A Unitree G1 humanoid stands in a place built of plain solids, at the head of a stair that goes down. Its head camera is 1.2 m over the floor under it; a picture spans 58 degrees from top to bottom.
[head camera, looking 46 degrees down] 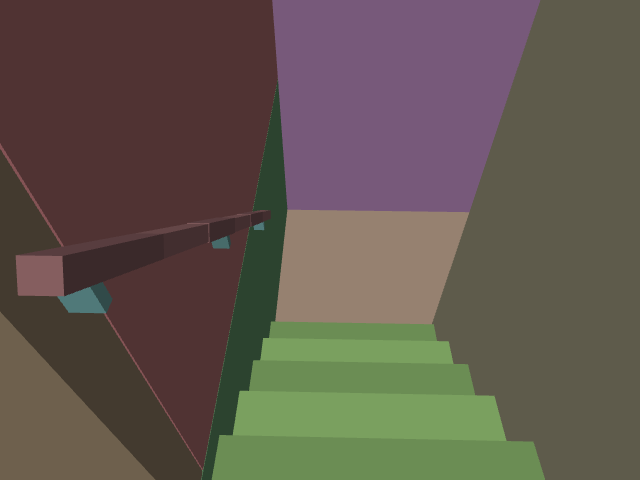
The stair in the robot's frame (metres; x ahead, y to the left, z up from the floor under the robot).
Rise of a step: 0.20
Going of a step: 0.24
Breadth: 0.98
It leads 1 degrees to the right of straight ahead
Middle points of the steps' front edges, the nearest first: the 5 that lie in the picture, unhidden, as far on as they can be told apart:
0.49 -0.17 -0.20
0.73 -0.18 -0.41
0.97 -0.18 -0.61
1.21 -0.19 -0.81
1.45 -0.19 -1.02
